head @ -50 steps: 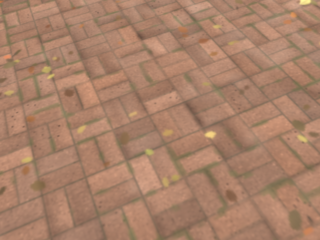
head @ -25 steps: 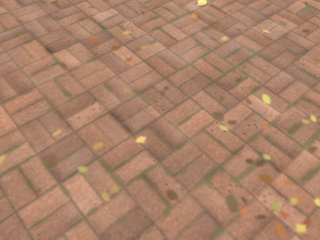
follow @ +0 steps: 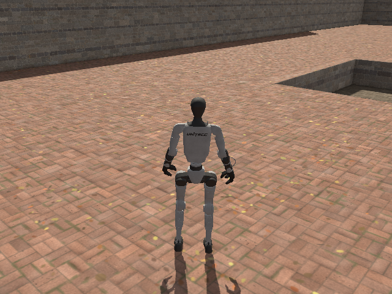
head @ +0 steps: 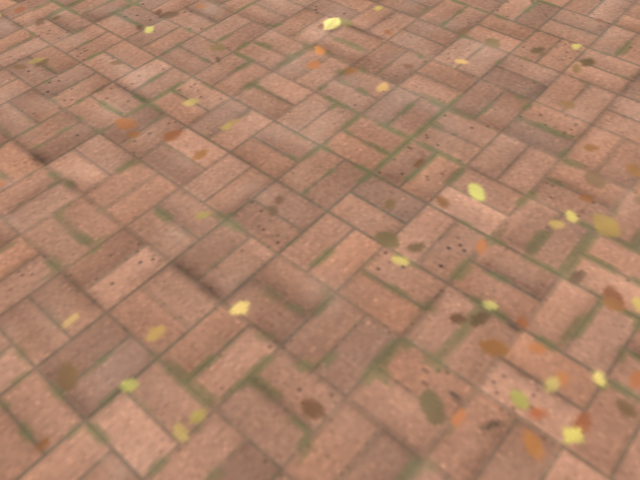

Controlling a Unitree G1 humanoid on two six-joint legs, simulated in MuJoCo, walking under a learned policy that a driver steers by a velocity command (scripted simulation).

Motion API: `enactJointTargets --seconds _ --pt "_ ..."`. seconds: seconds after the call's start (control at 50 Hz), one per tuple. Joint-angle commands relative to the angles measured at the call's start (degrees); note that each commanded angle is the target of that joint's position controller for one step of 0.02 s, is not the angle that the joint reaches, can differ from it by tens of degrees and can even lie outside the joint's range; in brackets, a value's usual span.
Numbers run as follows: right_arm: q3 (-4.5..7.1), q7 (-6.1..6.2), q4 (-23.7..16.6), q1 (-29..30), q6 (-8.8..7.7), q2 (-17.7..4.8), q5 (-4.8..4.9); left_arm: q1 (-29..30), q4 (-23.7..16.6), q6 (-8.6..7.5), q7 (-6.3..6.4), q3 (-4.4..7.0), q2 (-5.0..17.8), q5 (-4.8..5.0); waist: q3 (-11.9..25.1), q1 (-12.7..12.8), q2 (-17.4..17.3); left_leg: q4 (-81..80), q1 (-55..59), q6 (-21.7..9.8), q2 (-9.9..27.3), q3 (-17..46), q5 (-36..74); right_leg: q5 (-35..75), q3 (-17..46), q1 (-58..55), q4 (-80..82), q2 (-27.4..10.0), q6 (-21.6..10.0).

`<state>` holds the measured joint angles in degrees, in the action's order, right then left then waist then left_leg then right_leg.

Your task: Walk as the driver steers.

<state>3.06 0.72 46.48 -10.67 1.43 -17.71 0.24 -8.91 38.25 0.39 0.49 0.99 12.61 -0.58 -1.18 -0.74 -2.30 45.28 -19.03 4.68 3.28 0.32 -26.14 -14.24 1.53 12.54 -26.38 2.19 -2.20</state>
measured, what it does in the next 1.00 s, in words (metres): walks ahead: left foot, then right foot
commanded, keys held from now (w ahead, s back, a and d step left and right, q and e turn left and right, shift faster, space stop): w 0.28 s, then no key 0.72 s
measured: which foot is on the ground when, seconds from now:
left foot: up 0.00-0.16, down 0.18-0.58, up 0.60-0.84, down 0.86-1.00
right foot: down 0.00-0.18, up 0.20-0.54, down 0.56-1.00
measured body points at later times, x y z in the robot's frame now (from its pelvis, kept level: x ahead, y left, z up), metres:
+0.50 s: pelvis +0.12 +0.02 +0.00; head +0.16 +0.04 +0.45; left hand +0.33 +0.26 -0.10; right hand +0.11 -0.25 -0.12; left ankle +0.01 +0.12 -0.74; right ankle +0.28 -0.12 -0.71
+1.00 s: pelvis +0.24 +0.01 -0.01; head +0.24 +0.03 +0.44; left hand +0.36 +0.26 -0.14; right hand +0.32 -0.25 -0.13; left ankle +0.23 +0.14 -0.74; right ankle +0.29 -0.10 -0.74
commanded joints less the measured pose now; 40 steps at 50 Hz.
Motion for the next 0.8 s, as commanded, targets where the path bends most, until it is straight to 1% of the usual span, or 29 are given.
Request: enactJointTargets --seconds 0.02,0.08,0.12,0.14,0.16,0.18,0.2,0.22,0.24,0.28,0.3,0.34,0.36,0.4,0.42,0.46,0.5,0.54,0.56,0.58,0.6,0.62,0.64,0.66,0.68,0.7,0.74,0.76,0.8 --pt "1.01 -0.15 -4.63 4.55 -1.67 -5.15 0.96 -3.36 -1.02 -0.33 0.6 4.12 12.85 0.85 -0.72 3.91 11.95 -0.66 -7.92 -2.0 -0.72 -1.34 -0.79 -16.36 18.79 -4.46 14.7 -14.99 -10.84" --pt "0.76 -0.76 -4.2 3.86 -3.5 -4.58 1.15 -2.92 -0.35 -1.07 0.6 4.16 12.49 1.5 -1.59 3.08 10.44 -7.3 -5.25 -5.14 -0.54 -1.31 -0.45 -17.17 19.75 -3.83 15.47 -15.98 -11.01" --pt "0.74 -1.34 -1.97 -0.46 -4.55 -3.99 1.02 -0.59 -0.34 -1.2 0.36 4.19 12.55 2.08 -0.71 0.16 8.99 -15.49 4.36 -6.99 -2.0 -3.33 7.14 -15.24 16.43 1.18 13.99 -14.03 -9.91" --pt "0.83 -1.52 -0.18 -4.02 -4.91 -3.78 0.8 0.31 -0.3 -1.16 0.24 4.04 11.92 2.18 0.01 -1.76 8.07 -19.59 10.99 -7.67 -3.21 -4.45 11.68 -15.4 14.4 4.75 11.83 -12.38 -8.85" --pt "1.08 -1.46 1.62 -8.5 -5.1 -4.2 0.73 0.99 -0.43 -1.35 0.09 3.45 9.84 1.7 1.15 -3.62 6.67 -20.53 18.21 -8.18 -2.63 -2.78 11.66 -15.24 12.17 9.49 7.5 -10.13 -7.02" --pt "1.48 -1.08 2.74 -14.42 -5.34 -6.55 0.7 3.2 -1.51 -1.81 -0.32 2.17 5.64 0.91 2.17 -5.7 -0.33 -25.61 25.29 -10.68 5.72 8.95 5.14 -14.08 6.75 17.33 -5.58 -5.57 -3.38" --pt "3.1 -1.29 2.62 -16.42 -5.59 -13.79 0.5 4.87 -4.61 -2.87 -0.33 2.07 4.78 1.08 0.68 -5.63 -12.71 -34.01 26.85 -18.27 17.7 29.93 -7.92 -16.79 -1.88 29.31 -20.32 0.87 0.36" --pt "2.62 -1.29 1.68 -14.35 -6.21 -11.78 -0.43 5.86 -4.78 -3.8 -0.08 3.36 9.49 2.31 -3.25 -5.71 -8.26 -37.83 23.0 -22.65 21.24 37.4 -15.4 -19.62 2.3 34.34 -30.33 -1.93 0.58" --pt "1.73 -0.97 0.64 -10.87 -6.71 -8.82 -0.3 3.34 -3.78 -4.34 -0.42 3.92 10.83 3.05 -5.75 -3.38 -6.31 -37.7 22.63 -21.03 19.04 33.37 -15.56 -13.85 4.04 36.95 -33.85 -4.46 0.05" --pt "1.1 -1.03 -0.22 -8.56 -7.01 -7.09 0.13 2.04 -2.32 -4.86 -0.88 4.19 10.8 1.81 -5.57 -2.31 -4.73 -37.97 24.02 -17.38 14.54 24.1 -5.24 -5.08 2.78 38.52 -33.78 -6.67 -0.06" --pt "0.66 -0.93 -0.44 -8.4 -6.84 -6.2 -0.17 2.78 -2.07 -4.97 -1.03 4.24 10.38 1.19 -5.51 -2.31 -3.59 -37.85 23.18 -16.08 12.55 19.17 5.43 -1.58 2.24 36.62 -32.05 -7.26 0.5" --pt "0.4 -0.62 -0.39 -8.68 -6.14 -6.02 -0.5 2.97 -1.86 -4.97 -1.42 3.63 7.9 0.59 -3.47 -1.89 -3.52 -35.84 21.36 -15.15 9.39 10.46 31.78 2.62 -1.04 31.74 -28.52 -6.19 2.59" --pt "0.36 -0.32 -0.3 -8.65 -5.6 -6.1 -0.5 3.43 -2.08 -4.92 -1.54 3.18 6.57 0.57 -2.44 -1.83 -3.33 -34.6 20.06 -14.64 7.84 6.52 40.72 4.42 -2.3 28.82 -25.19 -5.63 3.52" --pt "0.36 0.24 -0.05 -9.15 -4.67 -6.68 -0.49 5.96 -2.84 -4.88 -1.88 2.14 4.17 0.83 -1.61 -2.51 -3.62 -33.48 15.56 -13.39 5.07 1.15 47.06 9.77 -4.36 21.09 -16.28 -4.24 4.19" --pt "0.48 0.42 0.4 -10.6 -4.37 -7.22 -0.41 7.72 -3.32 -4.89 -2.15 1.93 3.88 0.92 -1.56 -3.4 -4.01 -33.15 14.62 -13.23 4.82 0.55 47.21 12.49 -4.98 18.48 -12.57 -3.42 4.21" --pt "0.68 0.53 1.18 -12.26 -3.98 -8.1 -0.13 8.86 -3.68 -4.76 -2.63 2.18 4.91 1.12 -1.33 -3.68 -4.52 -32.06 14.93 -13.46 6.28 1.45 46.78 15.73 -4.48 15.26 -8.25 -2.37 3.67" --pt "0.89 0.53 1.15 -10.97 -3.87 -8.42 0.44 8.06 -3.54 -4.82 -2.89 2.7 6.61 1.08 -0.88 -2.2 -5.1 -29.75 16.38 -13.04 8.06 2.86 47.49 15.44 -2.76 13.17 -5.49 -2.32 1.92" --pt "1.17 0.66 0.78 -8.33 -3.81 -8.67 0.96 2.3 -1.58 -5.02 -2.6 3.81 9.14 0.42 1.88 1.84 -4.73 -23.57 17.65 -11.53 7.83 3.2 51.94 16.43 -2.72 6.26 -1.48 -1.08 -0.51" --pt "0.99 0.61 0.87 -8.64 -3.82 -7.87 0.85 -2.43 0.19 -5.17 -2.11 4.56 10.85 -0.03 4.82 4.11 -2.86 -16.93 16.75 -10.03 5.47 2.17 52.83 22.07 -3.15 -1.34 1.86 -0.81 -2.12" --pt "0.28 0.56 0.14 -10.28 -4.1 -6.0 -0.49 -7.57 1.14 -5.14 -1.39 5.18 14.11 -0.7 11.21 5.3 2.29 -6.52 10.15 -7.37 2.34 0.6 40.55 42.73 3.35 -14.49 -1.33 -8.05 -4.77" --pt "-1.79 -0.1 0.56 -19.56 -4.11 0.07 -1.64 -9.25 1.56 -4.36 -0.91 4.76 15.26 -1.65 21.16 1.18 15.33 12.65 -4.34 -3.51 -3.99 0.77 -0.21 55.89 21.15 -31.71 -3.92 -23.86 -16.15" --pt "-1.02 -0.39 2.47 -19.36 -3.67 -3.22 -0.19 -9.45 1.79 -3.69 -1.26 3.69 10.5 -0.57 25.5 2.86 13.51 19.83 -4.7 -2.3 -4.99 6.85 -13.81 45.95 27.13 -27.72 0.63 -25.14 -18.87" --pt "0.18 -0.33 1.3 -14.43 -2.95 -6.92 1.2 -4.34 1.42 -3.45 -1.54 3.19 9.53 0.51 16.56 2.59 10.18 22.6 -7.79 -2.0 -2.62 6.34 -12.42 34.25 21.58 -19.5 3.97 -22.19 -16.27" --pt "0.19 0.25 0.59 -10.7 -2.21 -5.99 1.22 -0.15 1.38 -3.35 -1.54 2.75 8.22 0.59 10.86 1.49 7.59 21.28 -9.28 -1.86 -0.98 4.91 -9.75 25.36 17.98 -13.18 6.15 -19.25 -13.57" --pt "0.28 0.89 0.54 -9.41 -1.17 -5.17 0.53 3.19 1.44 -3.32 -1.64 2.23 7.05 0.46 6.69 0.26 6.41 17.36 -7.8 -1.26 0.38 4.55 -7.59 19.57 14.53 -5.79 8.55 -17.26 -11.84" --pt "0.32 1.41 0.61 -9.98 -0.13 -4.54 0.09 5.74 1.79 -3.27 -1.62 2.31 7.2 -0.12 4.86 -1.6 8.14 11.96 -3.09 -0.84 1.54 4.43 -5.29 14.16 11.68 1.01 10.61 -15.2 -10.2" --pt "-0.18 2.02 1.38 -11.38 0.66 -2.52 -0.38 7.73 2.64 -3.02 -1.45 2.62 7.68 -1.02 4.14 -2.58 10.48 4.02 3.48 -0.21 0.18 1.85 -3.88 11.17 8.08 6.98 12.13 -12.75 -9.97" --pt "-0.39 2.14 1.5 -11.34 0.68 -2.07 -0.68 7.55 3.21 -2.96 -1.23 2.64 7.72 -1.05 5.15 -2.38 10.49 0.55 5.44 -0.37 0.24 1.59 -2.12 9.55 7.63 7.08 12.02 -12.71 -10.22" --pt "-0.38 1.98 1.9 -10.99 0.58 -2.14 -0.76 7.81 4.16 -2.63 -0.72 2.7 8.22 -0.49 6.4 -2.39 9.25 -7.02 9.7 -1.4 0.01 0.64 7.35 2.05 7.27 8.06 11.94 -12.68 -9.68"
